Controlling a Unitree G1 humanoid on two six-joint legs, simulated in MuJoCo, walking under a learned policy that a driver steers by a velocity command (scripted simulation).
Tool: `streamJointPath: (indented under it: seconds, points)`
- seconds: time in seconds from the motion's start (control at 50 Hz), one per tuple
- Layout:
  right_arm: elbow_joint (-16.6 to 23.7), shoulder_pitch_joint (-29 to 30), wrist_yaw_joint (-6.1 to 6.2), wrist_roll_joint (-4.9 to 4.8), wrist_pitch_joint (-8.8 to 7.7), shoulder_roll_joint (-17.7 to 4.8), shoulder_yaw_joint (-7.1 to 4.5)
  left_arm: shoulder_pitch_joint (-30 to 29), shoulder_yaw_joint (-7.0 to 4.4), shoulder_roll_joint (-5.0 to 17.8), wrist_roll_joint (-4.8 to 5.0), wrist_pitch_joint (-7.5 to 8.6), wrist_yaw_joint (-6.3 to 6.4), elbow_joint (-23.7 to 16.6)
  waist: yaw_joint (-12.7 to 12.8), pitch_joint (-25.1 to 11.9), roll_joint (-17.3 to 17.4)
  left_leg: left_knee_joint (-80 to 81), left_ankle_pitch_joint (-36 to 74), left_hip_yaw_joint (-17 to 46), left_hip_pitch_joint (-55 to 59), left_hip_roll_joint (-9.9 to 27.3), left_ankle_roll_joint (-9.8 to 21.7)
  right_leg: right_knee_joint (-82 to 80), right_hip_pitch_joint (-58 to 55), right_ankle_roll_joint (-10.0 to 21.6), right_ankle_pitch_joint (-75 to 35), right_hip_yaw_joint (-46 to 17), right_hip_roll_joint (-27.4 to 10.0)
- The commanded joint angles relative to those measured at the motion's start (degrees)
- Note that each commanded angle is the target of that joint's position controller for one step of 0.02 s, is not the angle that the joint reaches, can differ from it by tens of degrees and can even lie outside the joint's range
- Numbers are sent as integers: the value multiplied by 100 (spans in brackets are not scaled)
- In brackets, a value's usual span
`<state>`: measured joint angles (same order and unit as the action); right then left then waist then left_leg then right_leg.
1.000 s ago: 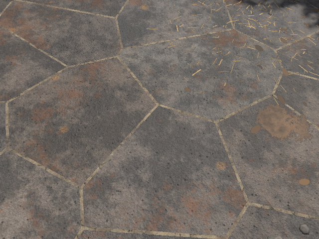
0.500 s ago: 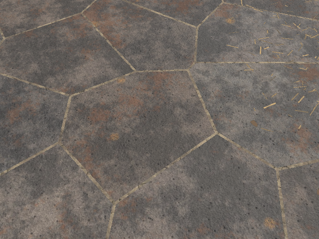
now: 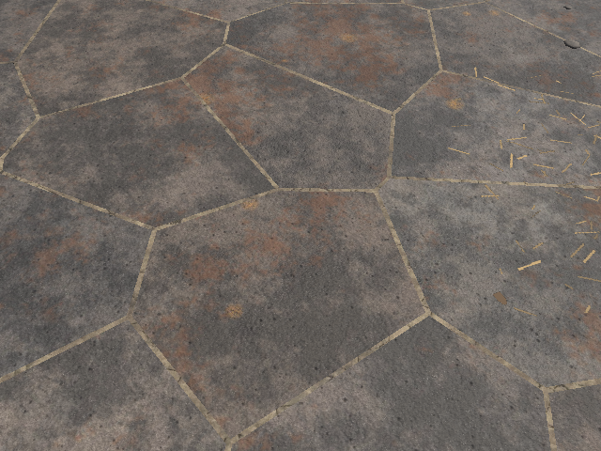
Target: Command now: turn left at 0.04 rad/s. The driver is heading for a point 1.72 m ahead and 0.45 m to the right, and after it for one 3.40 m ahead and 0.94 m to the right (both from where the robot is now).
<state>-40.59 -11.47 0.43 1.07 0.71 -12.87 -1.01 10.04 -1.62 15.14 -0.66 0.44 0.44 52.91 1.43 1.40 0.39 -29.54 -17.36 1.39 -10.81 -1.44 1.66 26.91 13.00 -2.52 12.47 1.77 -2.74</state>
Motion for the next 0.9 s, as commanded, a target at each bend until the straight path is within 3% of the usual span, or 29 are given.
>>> streamJointPath:
  seconds: [0.02, 0.22, 0.44, 0.9]
  points:
    - [263, 14, 19, -14, -78, -674, -215, -98, -128, 630, 20, 39, 57, -123, -39, -321, 2, 574, 1662, 500, -96, 484, 175, -194, -367, 72, -958, -219, -161]
    - [-248, -138, 62, -38, -101, -688, -255, -155, -148, 641, 41, -46, 154, 354, -15, -221, 47, 685, 1798, 389, -75, 411, 119, -235, -503, 94, -974, -201, -151]
    - [-856, -260, 122, -60, -115, -678, -225, -134, -161, 567, 47, -77, 211, 752, -19, -76, 15, 838, 1467, 306, -94, 352, 81, -357, -483, 94, -810, -160, -105]
    - [-1740, -481, 141, -95, -114, -526, -114, 361, -117, 331, 57, -85, 284, 1126, -68, 86, -19, 983, 1163, 193, -144, 274, 79, -432, -373, 99, -683, -110, -43]
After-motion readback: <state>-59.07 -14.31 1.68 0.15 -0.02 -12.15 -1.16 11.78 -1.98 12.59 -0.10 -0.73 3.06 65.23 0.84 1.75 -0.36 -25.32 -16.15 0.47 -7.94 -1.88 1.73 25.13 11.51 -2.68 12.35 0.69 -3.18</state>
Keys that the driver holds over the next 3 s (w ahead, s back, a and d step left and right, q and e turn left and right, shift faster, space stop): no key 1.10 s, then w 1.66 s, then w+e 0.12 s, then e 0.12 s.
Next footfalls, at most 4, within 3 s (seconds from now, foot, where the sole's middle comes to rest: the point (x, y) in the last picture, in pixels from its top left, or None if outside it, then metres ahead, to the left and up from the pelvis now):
1.88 left None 0.50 0.06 -0.77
2.40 right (397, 346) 0.79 -0.19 -0.77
2.96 left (307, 244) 1.12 0.04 -0.77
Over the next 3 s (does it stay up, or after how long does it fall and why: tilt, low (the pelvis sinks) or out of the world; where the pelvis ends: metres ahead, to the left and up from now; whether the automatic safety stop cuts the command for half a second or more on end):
stays up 0.95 -0.07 -0.02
